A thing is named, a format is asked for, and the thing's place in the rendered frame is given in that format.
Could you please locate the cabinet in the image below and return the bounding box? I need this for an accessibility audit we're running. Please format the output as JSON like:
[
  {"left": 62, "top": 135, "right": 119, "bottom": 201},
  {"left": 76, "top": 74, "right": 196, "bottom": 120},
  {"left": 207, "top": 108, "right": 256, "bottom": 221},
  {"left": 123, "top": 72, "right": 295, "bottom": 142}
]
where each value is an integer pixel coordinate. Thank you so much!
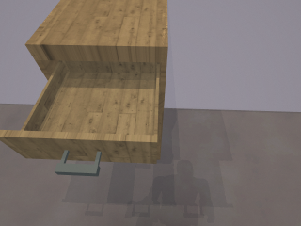
[{"left": 25, "top": 0, "right": 168, "bottom": 160}]

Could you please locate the drawer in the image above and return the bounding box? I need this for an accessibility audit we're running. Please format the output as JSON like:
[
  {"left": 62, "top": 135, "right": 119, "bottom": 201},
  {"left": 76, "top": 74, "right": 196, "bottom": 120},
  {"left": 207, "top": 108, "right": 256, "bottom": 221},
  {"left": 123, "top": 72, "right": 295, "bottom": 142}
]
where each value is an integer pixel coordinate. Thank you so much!
[{"left": 0, "top": 60, "right": 160, "bottom": 164}]

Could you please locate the handle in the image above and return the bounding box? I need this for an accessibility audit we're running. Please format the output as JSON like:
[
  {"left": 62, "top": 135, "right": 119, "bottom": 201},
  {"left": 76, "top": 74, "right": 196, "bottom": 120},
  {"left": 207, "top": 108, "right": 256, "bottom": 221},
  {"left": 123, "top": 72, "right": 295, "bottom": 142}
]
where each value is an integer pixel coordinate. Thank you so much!
[{"left": 55, "top": 150, "right": 102, "bottom": 177}]

